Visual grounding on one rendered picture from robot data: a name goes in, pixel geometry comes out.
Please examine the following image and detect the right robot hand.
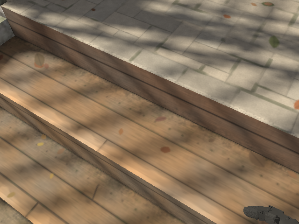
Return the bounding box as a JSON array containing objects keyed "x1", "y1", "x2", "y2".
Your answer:
[{"x1": 243, "y1": 205, "x2": 299, "y2": 224}]

